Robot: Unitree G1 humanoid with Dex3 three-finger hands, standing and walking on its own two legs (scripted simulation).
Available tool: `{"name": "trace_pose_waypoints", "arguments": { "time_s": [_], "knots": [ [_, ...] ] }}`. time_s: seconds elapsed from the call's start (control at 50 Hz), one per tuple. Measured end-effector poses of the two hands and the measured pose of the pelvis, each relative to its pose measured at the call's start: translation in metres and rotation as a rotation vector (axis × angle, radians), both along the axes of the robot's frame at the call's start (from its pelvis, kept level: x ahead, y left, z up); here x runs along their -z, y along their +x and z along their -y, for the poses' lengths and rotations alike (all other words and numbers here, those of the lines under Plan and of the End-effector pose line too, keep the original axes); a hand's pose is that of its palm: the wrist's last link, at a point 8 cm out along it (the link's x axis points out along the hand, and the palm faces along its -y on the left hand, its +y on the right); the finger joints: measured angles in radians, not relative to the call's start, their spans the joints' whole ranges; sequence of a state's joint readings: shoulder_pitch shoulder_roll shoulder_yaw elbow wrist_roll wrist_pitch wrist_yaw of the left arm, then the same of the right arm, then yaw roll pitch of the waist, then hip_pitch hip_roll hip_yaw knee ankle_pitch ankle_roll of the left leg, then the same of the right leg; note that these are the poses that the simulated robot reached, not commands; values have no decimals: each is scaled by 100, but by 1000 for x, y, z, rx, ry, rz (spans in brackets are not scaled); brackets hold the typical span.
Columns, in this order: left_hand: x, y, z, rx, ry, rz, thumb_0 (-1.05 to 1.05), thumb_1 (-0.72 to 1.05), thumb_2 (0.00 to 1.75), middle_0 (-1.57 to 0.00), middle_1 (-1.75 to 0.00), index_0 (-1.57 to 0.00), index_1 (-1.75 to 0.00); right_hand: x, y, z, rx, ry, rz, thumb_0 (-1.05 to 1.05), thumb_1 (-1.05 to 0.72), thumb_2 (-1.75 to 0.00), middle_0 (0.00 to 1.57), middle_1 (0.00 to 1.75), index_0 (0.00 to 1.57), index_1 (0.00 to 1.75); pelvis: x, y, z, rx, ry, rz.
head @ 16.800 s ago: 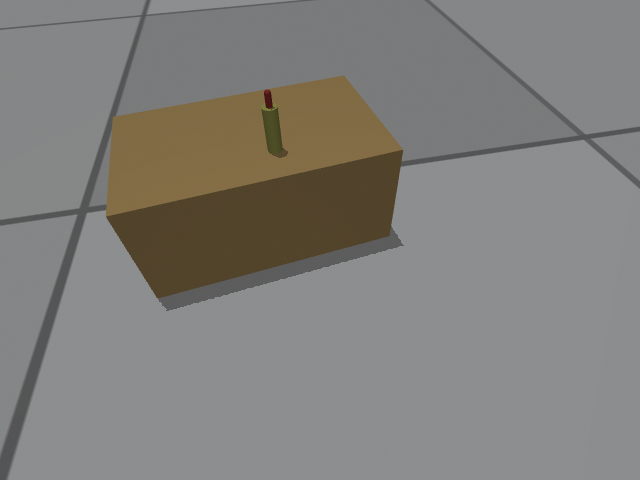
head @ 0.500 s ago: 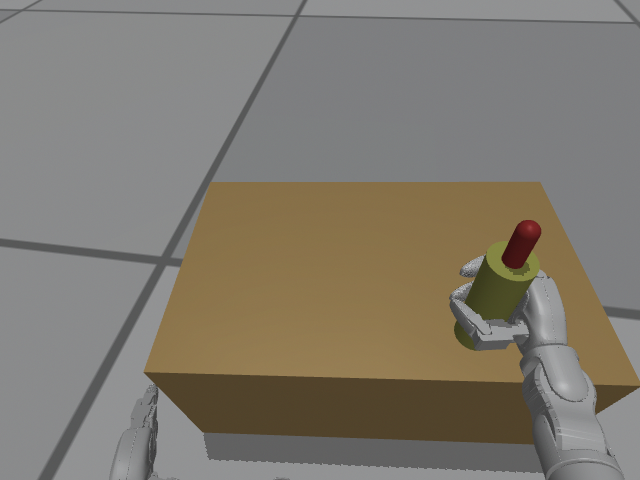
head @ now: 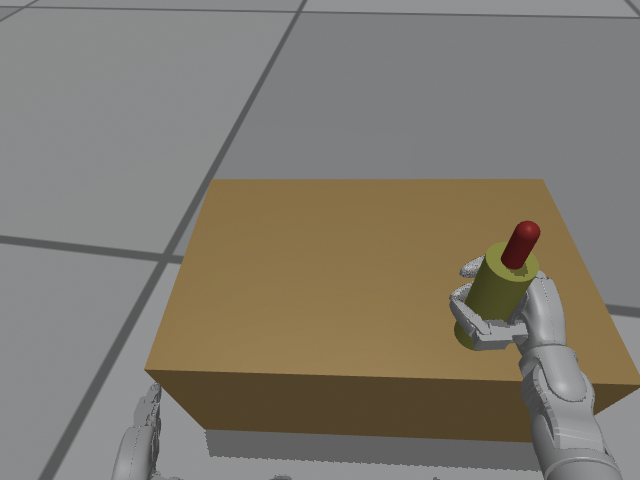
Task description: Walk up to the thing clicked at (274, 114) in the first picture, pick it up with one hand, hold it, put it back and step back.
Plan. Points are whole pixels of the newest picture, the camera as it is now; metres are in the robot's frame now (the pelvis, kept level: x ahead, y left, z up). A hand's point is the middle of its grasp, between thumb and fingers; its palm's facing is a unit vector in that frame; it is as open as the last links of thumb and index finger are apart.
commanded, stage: hold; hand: right
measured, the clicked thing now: (496, 289) +0.33 -0.16 +0.09
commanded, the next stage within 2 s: crouch in 0.76 s
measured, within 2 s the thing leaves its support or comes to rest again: neither
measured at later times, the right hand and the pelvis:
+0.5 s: hand (479, 300) +0.33 -0.15 +0.05, palm faces -0.01 +1.00 +0.00, open 7.2 cm; pelvis +0.00 +0.00 +0.00, yaw +0 degrees
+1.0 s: hand (475, 301) +0.33 -0.15 +0.05, palm faces +0.00 +1.00 +0.02, open 7.2 cm; pelvis +0.00 +0.00 +0.00, yaw +0 degrees
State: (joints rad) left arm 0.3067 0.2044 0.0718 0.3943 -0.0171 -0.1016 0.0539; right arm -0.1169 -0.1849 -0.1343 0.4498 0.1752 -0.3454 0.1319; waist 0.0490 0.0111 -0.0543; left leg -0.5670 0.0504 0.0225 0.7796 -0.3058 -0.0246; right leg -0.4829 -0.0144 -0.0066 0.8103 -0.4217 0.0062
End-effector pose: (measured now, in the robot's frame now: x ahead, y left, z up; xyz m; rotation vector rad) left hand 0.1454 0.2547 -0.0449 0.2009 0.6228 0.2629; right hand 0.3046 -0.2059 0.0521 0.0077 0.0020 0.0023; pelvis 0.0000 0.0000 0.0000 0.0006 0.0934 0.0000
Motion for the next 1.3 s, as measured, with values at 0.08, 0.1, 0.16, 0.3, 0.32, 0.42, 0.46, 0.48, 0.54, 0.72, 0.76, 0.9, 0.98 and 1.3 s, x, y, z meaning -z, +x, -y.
{"name": "trace_pose_waypoints", "arguments": {
  "time_s": [0.08, 0.1, 0.16, 0.3, 0.32, 0.42, 0.46, 0.48, 0.54, 0.72, 0.76, 0.9, 0.98, 1.3],
  "knots": [
    [1, -2, 0, -1, 2, -9, -1, -53, 4, -5, -5, -6, -4, 1, 1, 2, 0, 1, 1, -2, 7, -113, 91, 107, 90, 108, 0, 1, 0, -1, 0, -4],
    [2, -2, 0, 0, 2, -12, -1, -53, 4, -5, -5, -6, -4, 2, 1, 1, -2, 2, 2, -2, 7, -113, 91, 107, 90, 108, 1, 1, 1, -1, 0, -6],
    [3, -3, 1, 2, 1, -20, -1, -53, 4, -5, -5, -6, -5, 3, 2, 0, -12, -2, 1, -2, 7, -113, 91, 107, 90, 108, 1, 1, 1, -1, 1, -10],
    [0, -1, -1, -4, 7, -15, -1, -53, 4, -5, -5, -6, -5, 1, 3, 1, 1, 0, 2, -2, 7, -113, 91, 107, 90, 108, 1, 4, 2, -1, 1, -9],
    [0, 0, -1, -3, 7, -13, -1, -53, 4, -5, -5, -6, -5, 1, 3, 2, 4, 0, 6, -2, 7, -113, 91, 107, 90, 108, 1, 4, 2, -1, 2, -9],
    [1, 3, 3, 7, -1, -11, -1, -53, 4, -5, -5, -5, -5, -1, 7, 2, -2, -6, 10, -2, 7, -113, 91, 107, 90, 108, 2, 4, 1, 1, 2, -11],
    [1, 4, 4, 11, -5, -10, -1, -53, 4, -5, -5, -6, -5, -1, 8, 1, -9, -7, 8, -2, 7, -113, 91, 107, 90, 108, 1, 4, 1, 1, 1, -13],
    [2, 3, 5, 11, -8, -12, -1, -53, 4, -5, -5, -6, -5, 0, 8, 1, -11, -5, 3, -2, 7, -113, 91, 107, 90, 109, 1, 4, 1, 1, 1, -14],
    [4, 1, 5, 9, -13, -24, -1, -53, 4, -5, -5, -6, -5, 2, 9, 0, -12, -1, -8, -2, 7, -113, 91, 107, 90, 108, 1, 5, 1, 2, 0, -16],
    [2, -1, -3, -6, 7, -26, -1, -53, 4, -5, -5, -6, -5, 3, 10, 2, -4, -1, -4, -2, 7, -113, 91, 107, 90, 109, 2, 3, 1, -2, -1, -13],
    [1, -1, -3, -2, 8, -23, -1, -53, 4, -5, -5, -6, -5, 2, 10, 1, -7, -1, 2, -2, 7, -113, 91, 107, 90, 109, 3, 3, 0, -2, -1, -13],
    [0, -1, 0, 5, 1, -10, -1, -52, 4, -5, -5, -6, -4, 1, 7, -5, -22, 3, -2, -2, 7, -113, 91, 107, 90, 109, 2, 2, 0, -1, -1, -9],
    [1, -3, 0, 5, -1, -10, -1, -52, 4, -5, -5, -6, -4, 3, 7, -5, -4, 7, -2, -2, 7, -113, 91, 107, 90, 109, 3, 0, -1, -1, -2, -11],
    [7, -16, 3, 45, 74, 29, -1, -51, 4, -5, -5, -6, -4, 56, 67, -9, -11, 7, -35, -2, 7, -113, 91, 107, 90, 108, 33, -18, -2, -2, -2, -136]
  ]
}}
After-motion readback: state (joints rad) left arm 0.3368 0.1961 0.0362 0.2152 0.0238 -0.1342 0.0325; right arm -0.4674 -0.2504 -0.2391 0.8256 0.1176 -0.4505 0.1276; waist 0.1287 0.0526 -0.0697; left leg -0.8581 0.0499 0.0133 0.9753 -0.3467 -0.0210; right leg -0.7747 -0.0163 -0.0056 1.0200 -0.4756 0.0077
